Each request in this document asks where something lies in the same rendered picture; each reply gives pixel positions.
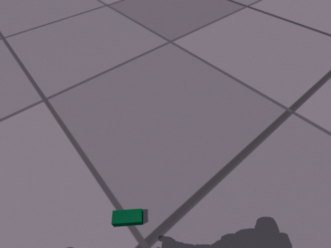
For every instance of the carton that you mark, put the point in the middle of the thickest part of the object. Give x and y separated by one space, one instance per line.
127 217

